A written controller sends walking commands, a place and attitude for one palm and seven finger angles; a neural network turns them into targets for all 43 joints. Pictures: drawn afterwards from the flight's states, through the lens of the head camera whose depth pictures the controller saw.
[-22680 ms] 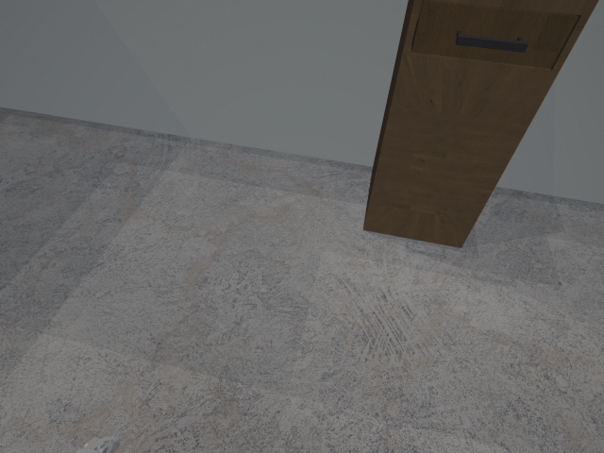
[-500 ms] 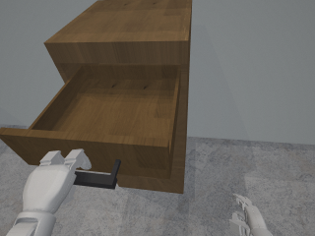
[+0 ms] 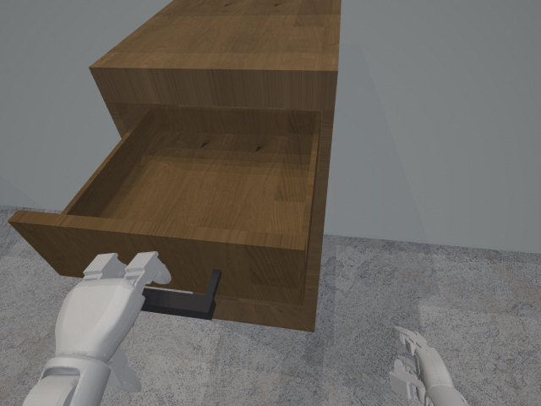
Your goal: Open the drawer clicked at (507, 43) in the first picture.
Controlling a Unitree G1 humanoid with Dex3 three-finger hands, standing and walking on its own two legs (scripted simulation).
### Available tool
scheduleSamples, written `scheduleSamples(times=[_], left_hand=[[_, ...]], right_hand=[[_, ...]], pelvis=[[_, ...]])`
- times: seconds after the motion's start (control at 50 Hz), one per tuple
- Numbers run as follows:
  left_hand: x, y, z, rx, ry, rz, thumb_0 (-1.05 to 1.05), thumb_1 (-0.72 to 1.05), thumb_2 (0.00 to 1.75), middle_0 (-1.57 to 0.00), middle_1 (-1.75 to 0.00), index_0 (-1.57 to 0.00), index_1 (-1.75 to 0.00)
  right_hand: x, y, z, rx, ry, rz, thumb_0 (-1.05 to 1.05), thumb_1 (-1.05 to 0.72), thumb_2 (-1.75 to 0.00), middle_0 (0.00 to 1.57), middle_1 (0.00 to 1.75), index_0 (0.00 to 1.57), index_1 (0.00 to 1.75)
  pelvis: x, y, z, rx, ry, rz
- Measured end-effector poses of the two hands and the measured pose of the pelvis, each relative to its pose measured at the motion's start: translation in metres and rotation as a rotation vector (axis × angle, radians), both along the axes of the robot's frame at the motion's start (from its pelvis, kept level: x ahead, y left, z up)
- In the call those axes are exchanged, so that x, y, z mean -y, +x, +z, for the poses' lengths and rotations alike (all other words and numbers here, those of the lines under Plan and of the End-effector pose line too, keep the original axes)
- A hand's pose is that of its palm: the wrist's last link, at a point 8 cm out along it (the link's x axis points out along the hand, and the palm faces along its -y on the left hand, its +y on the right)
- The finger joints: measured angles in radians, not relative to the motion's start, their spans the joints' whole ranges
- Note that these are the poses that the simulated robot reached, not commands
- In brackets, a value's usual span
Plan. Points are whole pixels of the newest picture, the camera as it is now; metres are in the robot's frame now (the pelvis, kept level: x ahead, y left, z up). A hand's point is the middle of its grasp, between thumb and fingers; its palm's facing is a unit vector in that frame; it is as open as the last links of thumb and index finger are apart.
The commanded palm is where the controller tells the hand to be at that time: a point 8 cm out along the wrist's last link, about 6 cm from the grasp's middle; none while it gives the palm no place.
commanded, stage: lift the hand off the handle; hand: left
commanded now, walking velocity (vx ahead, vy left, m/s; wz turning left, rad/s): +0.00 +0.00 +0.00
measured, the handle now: (151, 285) +0.23 +0.20 +0.11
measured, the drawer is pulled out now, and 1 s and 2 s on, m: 0.30 0.30 0.30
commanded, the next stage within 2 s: draw the hand back to the body in 1.54 s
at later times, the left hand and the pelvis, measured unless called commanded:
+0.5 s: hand (132, 317) +0.19 +0.21 +0.10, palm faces +0.07 -0.16 -0.99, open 13.3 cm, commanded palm +0.17 +0.20 +0.18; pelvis -0.01 +0.00 +0.00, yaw +1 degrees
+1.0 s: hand (111, 279) +0.19 +0.20 +0.18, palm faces +0.19 -0.10 -0.98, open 13.4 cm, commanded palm +0.16 +0.20 +0.25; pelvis -0.01 -0.01 +0.01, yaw +1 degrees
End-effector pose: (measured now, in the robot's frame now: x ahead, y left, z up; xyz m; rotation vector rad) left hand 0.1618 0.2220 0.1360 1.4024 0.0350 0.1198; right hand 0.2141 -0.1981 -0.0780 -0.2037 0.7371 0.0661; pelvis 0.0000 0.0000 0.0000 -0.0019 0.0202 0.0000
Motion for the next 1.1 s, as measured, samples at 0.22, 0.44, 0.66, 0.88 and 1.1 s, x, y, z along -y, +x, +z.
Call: scheduleSamples(times=[0.22, 0.44, 0.66, 0.88, 1.1], left_hand=[[0.001, 0.0, -0.002, 0.03, 0.002, 0.016, -0.01, -0.49, 0.3, -0.29, -1.21, -0.39, -1.25], [0.002, 0.003, 0.005, -0.002, 0.009, 0.013, -0.01, -0.49, 0.3, -0.33, -1.21, -0.41, -1.27], [0.012, 0.004, 0.033, 0.038, 0.024, -0.05, -0.01, -0.49, 0.3, -0.39, -1.23, -0.42, -1.25], [0.015, 0.005, 0.063, 0.062, 0.052, -0.078, 0.0, -0.49, 0.3, -0.42, -1.25, -0.44, -1.25], [0.012, 0.006, 0.113, 0.182, 0.081, -0.048, 0.0, -0.49, 0.3, -0.37, -1.22, -0.35, -1.22]], right_hand=[[-0.002, -0.013, -0.011, -0.044, 0.001, -0.002, 0.02, -0.9, -0.9, 0.2, 0.3, 0.2, 0.3], [-0.018, -0.007, -0.007, -0.016, 0.029, 0.024, 0.02, -0.9, -0.9, 0.2, 0.3, 0.2, 0.3], [-0.022, 0.007, 0.008, 0.046, 0.043, 0.043, 0.02, -0.9, -0.9, 0.2, 0.3, 0.2, 0.3], [-0.015, 0.01, 0.014, 0.065, 0.052, 0.043, 0.02, -0.9, -0.9, 0.2, 0.3, 0.2, 0.3], [-0.003, 0.008, 0.015, 0.064, 0.071, 0.036, 0.02, -0.9, -0.9, 0.2, 0.3, 0.2, 0.3]], pelvis=[[-0.004, -0.003, -0.003, -0.002, 0.001, 0.004], [-0.003, -0.008, -0.001, 0.031, -0.001, 0.015], [0.0, -0.011, 0.004, 0.059, 0.002, 0.019], [0.006, -0.013, 0.008, 0.081, 0.005, 0.022], [0.012, -0.016, 0.01, 0.089, 0.01, 0.023]])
